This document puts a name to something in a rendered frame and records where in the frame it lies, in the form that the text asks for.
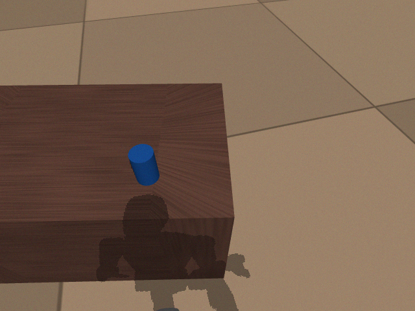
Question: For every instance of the can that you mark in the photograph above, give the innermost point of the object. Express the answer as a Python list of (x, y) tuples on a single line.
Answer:
[(144, 164)]

